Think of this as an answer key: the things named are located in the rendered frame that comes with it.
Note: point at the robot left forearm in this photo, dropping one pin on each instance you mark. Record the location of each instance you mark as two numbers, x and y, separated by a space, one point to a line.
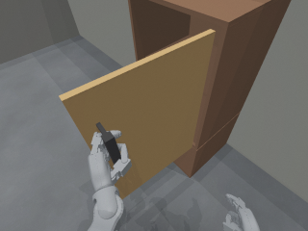
109 211

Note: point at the left robot hand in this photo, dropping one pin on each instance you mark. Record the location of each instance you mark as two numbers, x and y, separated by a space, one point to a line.
101 175

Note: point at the right robot hand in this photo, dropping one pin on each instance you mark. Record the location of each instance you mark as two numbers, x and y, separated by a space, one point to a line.
244 220

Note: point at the cupboard door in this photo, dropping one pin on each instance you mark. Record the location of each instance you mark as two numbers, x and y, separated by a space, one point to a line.
153 102

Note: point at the handle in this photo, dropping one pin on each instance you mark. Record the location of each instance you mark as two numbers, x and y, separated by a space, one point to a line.
110 143

